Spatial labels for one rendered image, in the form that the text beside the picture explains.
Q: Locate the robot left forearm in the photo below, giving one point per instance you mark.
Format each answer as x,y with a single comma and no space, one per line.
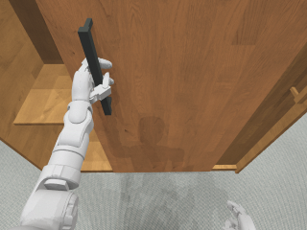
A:
63,171

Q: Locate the right robot hand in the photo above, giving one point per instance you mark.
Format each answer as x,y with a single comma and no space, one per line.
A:
244,221

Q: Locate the left robot hand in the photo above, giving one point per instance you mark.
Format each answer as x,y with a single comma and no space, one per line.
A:
83,83

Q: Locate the left robot upper arm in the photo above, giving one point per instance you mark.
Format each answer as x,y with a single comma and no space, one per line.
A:
50,210

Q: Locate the handle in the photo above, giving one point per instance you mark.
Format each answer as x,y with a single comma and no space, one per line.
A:
301,97
89,49

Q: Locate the wardrobe door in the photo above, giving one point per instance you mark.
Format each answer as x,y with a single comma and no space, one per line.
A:
276,104
188,74

